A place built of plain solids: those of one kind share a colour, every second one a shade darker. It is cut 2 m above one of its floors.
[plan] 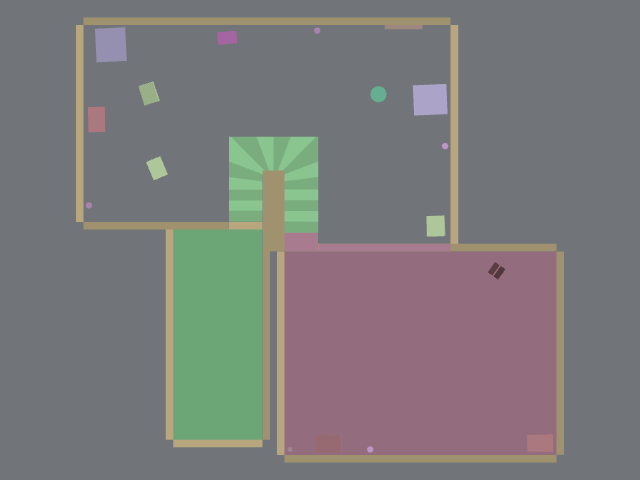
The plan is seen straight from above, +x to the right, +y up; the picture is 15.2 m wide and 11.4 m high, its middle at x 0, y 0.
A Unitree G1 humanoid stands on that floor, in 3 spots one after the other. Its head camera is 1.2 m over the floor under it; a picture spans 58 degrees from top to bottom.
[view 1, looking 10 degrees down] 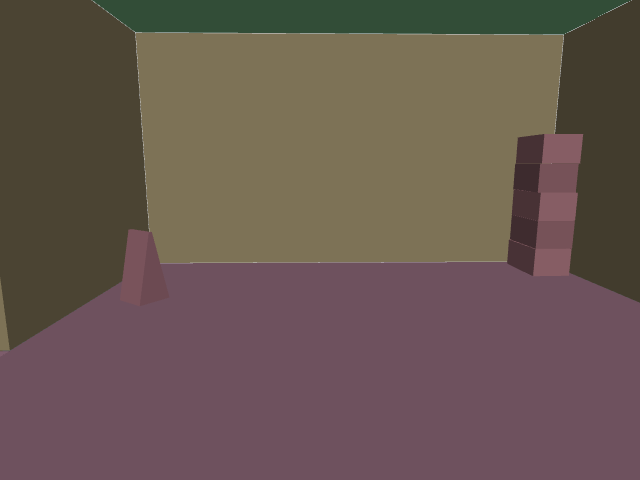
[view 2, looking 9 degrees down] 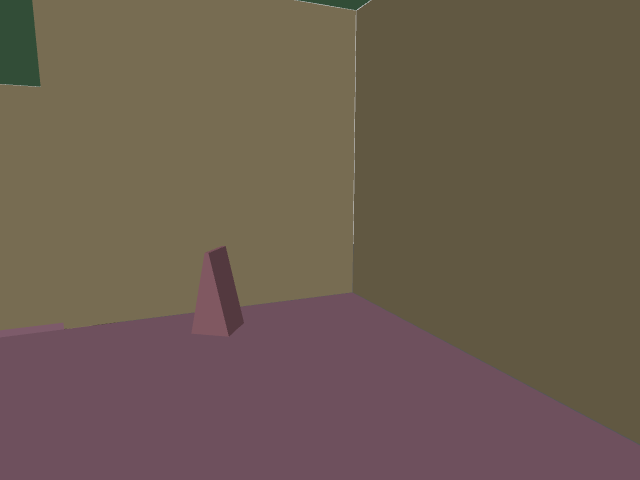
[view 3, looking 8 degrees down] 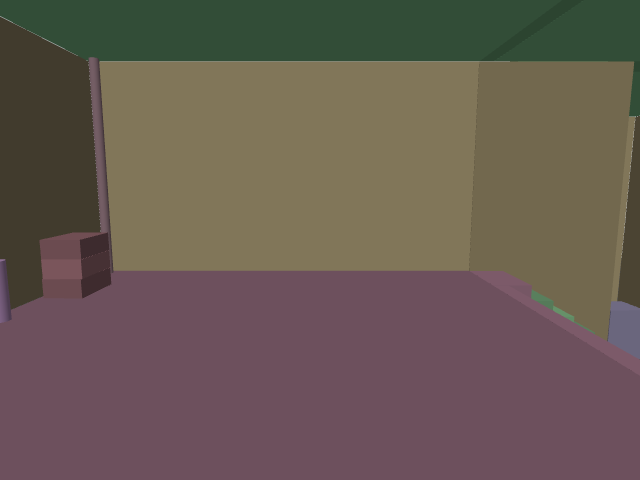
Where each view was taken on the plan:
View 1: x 0.42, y -2.24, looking -1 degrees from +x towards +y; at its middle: wall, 5.28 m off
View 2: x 3.61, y -3.98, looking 66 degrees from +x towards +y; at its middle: wall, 4.11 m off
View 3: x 4.77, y -2.24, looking -180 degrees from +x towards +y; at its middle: wall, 5.67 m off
